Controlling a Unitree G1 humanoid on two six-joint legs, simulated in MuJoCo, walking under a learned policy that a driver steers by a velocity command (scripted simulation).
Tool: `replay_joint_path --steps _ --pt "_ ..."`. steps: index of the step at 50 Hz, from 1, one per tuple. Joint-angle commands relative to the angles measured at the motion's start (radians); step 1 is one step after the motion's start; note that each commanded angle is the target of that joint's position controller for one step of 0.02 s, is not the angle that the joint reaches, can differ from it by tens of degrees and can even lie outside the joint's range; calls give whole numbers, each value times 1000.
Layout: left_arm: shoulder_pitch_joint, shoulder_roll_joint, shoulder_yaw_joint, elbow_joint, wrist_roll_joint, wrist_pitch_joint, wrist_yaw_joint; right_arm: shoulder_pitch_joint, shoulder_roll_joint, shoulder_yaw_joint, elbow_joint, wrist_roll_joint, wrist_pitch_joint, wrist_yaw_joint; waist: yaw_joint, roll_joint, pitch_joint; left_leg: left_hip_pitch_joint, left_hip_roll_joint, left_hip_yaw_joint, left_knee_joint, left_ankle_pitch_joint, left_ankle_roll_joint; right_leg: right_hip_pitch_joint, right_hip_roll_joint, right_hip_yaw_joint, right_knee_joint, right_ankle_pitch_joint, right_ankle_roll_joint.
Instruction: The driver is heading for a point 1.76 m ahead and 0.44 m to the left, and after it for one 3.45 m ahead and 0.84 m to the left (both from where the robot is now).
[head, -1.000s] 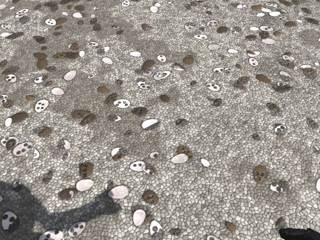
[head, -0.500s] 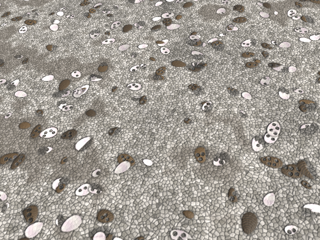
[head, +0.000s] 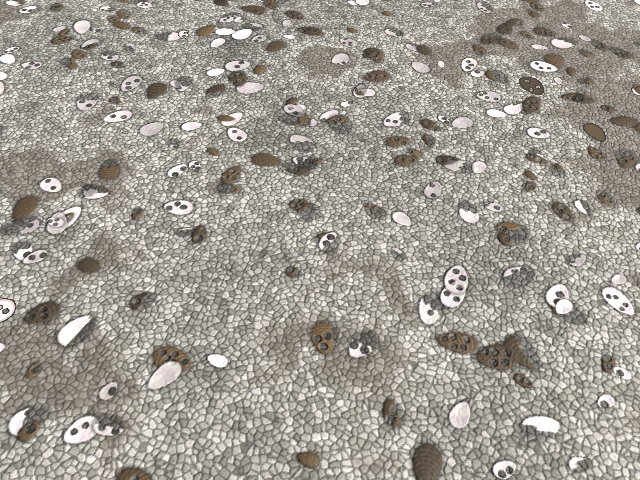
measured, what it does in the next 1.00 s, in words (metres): walks ahead, turning left: left foot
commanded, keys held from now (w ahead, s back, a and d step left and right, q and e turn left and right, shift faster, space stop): no key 0.04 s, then w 0.28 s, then w+q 0.68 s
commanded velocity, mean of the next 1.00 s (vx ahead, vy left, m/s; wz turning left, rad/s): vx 0.36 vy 0.00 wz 0.25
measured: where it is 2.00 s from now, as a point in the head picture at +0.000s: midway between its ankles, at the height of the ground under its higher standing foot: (260, 415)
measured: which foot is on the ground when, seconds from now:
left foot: down 0.00-0.28, up 0.30-0.72, down 0.74-1.00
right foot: down 0.00-0.76, up 0.78-1.00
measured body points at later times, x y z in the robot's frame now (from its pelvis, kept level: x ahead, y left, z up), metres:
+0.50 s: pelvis +0.11 -0.02 +0.01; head +0.13 -0.03 +0.46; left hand +0.10 +0.25 -0.11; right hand +0.28 -0.27 -0.10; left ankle +0.16 +0.14 -0.66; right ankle +0.03 -0.11 -0.74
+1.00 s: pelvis +0.38 +0.08 +0.01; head +0.41 +0.10 +0.46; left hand +0.47 +0.39 -0.08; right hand +0.55 -0.16 -0.10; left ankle +0.37 +0.14 -0.74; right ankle +0.54 -0.08 -0.66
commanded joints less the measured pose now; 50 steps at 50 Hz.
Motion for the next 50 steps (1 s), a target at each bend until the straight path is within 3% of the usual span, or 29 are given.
replay_joint_path --steps 1,3,5,7,9,11,13,14,15,16,17,19,22,27,31,32,34,35,36,37,38,39,40,41,42,43,45,47,50 --pt "-13 108 36 -61 -5 -11 1 -49 -138 -25 -68 2 -23 -5 6 123 -44 -8 114 -112 -114 91 50 38 -61 41 -43 103 -14" --pt "6 89 32 -43 -3 -15 2 -27 -120 -16 -60 2 -19 -8 -3 92 -65 5 96 -96 -110 1 48 45 -55 36 -53 47 -17" --pt "15 88 33 -32 -11 -20 4 -6 -147 -23 -53 13 -9 -15 -18 102 -21 -3 96 -124 -135 -277 79 -35 -13 -14 -7 -198 -26" --pt "8 79 34 -41 -23 -42 1 41 -183 -31 -43 26 -7 -22 -31 149 49 -6 198 -277 -225 -482 155 -149 -2 -77 96 -250 -29" --pt "-8 71 34 -49 -35 -72 -4 59 -207 -39 -32 33 -13 -24 -34 181 105 -23 308 -416 -288 -511 223 -191 -46 -115 171 -181 -28" --pt "38 65 36 -34 -38 -94 -14 19 -198 -36 -39 41 -15 -18 1 182 100 -73 286 -362 -275 -424 210 -93 -63 -126 101 -169 -50" --pt "174 80 49 25 -36 -106 -22 -48 -156 -24 -59 43 -13 -8 67 151 62 -203 175 -206 -163 -289 143 165 -52 -111 -33 -78 -69" --pt "255 142 66 42 -30 -112 -19 -80 -95 -5 -85 41 -23 -5 87 -1 43 -305 66 -70 55 -187 78 250 -162 110 -144 -213 -122" --pt "328 228 89 48 -29 -119 -29 -96 -87 -4 -118 43 -43 -7 102 -227 24 -455 -31 40 341 -172 25 349 -344 468 -293 -290 -239" --pt "337 197 77 42 -19 -129 -31 -105 -141 -20 -125 54 -59 -8 103 -203 36 -580 -17 -45 529 -299 28 383 -421 608 -328 -231 -309" --pt "305 159 65 34 -18 -138 -26 -62 -153 -26 -105 66 -67 1 70 -117 41 -637 27 -82 627 -249 50 416 -415 518 -298 -180 -292" --pt "269 131 57 25 -16 -138 -18 -55 -129 -22 -81 61 -71 14 59 -23 31 -677 80 -85 627 -86 79 435 -365 333 -307 -82 -222" --pt "265 91 42 33 -10 -128 -13 -67 -98 -19 -72 57 -58 40 56 -48 28 -613 91 -58 554 57 54 378 -295 107 -346 185 -168" --pt "249 130 48 44 -12 -126 1 -171 -60 0 -126 46 -50 51 74 -38 71 -521 70 1 283 271 0 256 -260 -106 -403 273 -152" --pt "280 151 52 80 -25 -124 3 -254 -65 5 -173 48 -54 69 89 -37 114 -443 53 54 136 326 31 259 -294 -180 -413 322 -144" --pt "277 155 54 86 -29 -120 3 -259 -74 2 -183 49 -56 74 79 -36 113 -440 45 61 114 302 50 295 -306 -196 -387 401 -135" --pt "257 181 61 83 -28 -110 9 -230 -106 -13 -193 46 -56 80 38 -65 57 -369 -5 107 102 227 94 365 -316 -236 -268 768 -109" --pt "250 197 66 79 -27 -101 16 -172 -131 -27 -186 45 -51 79 0 -90 2 -293 -39 131 110 181 117 391 -316 -254 -164 956 -95" --pt "236 207 68 72 -23 -89 23 -36 -171 -51 -155 48 -46 75 -75 -97 -81 -128 -76 144 100 173 145 367 -304 -275 14 1063 -76" --pt "225 206 65 58 -24 -87 30 125 -222 -79 -119 50 -38 59 -160 -63 -163 141 -75 93 68 206 183 208 -273 -289 248 992 -42" --pt "260 131 42 18 0 -99 29 246 -301 -99 -99 45 -24 35 -152 144 -277 480 143 -267 59 139 268 -122 -172 -286 611 339 2" --pt "315 59 8 -10 -8 -134 9 213 -320 -92 -126 45 -34 38 -80 280 -447 674 356 -848 -132 -95 448 -400 9 -93 909 -335 33" --pt "191 159 34 -33 -43 -163 -7 199 -247 -77 -125 37 -37 36 -137 161 -372 608 323 -792 -210 -191 387 -506 -55 23 944 -266 15" --pt "118 165 32 -60 -65 -178 -12 160 -212 -67 -121 35 -42 33 -114 113 -214 447 284 -632 -227 -152 341 -525 -96 -7 883 -178 -3" --pt "97 150 29 -61 -47 -184 -4 92 -200 -61 -130 33 -47 34 -57 13 -117 266 238 -525 -242 -38 313 -484 -140 -19 786 -113 -4" --pt "105 156 37 -56 -23 -177 4 41 -175 -54 -144 25 -53 33 -17 19 -83 148 197 -445 -252 79 298 -417 -170 -19 713 -74 3" --pt "141 149 40 -53 -8 -151 5 2 -164 -53 -158 19 -56 30 29 70 -59 11 159 -385 -292 188 309 -344 -190 -27 660 -43 25" --pt "128 130 36 -60 5 -133 10 23 -170 -54 -141 28 -62 23 31 70 -41 -70 139 -318 -301 273 315 -334 -189 -51 586 -5 57" --pt "-2 100 24 -101 9 -132 15 72 -195 -59 -115 33 -57 6 -13 72 -11 -107 90 -259 -291 291 278 -353 -165 -66 375 180 83"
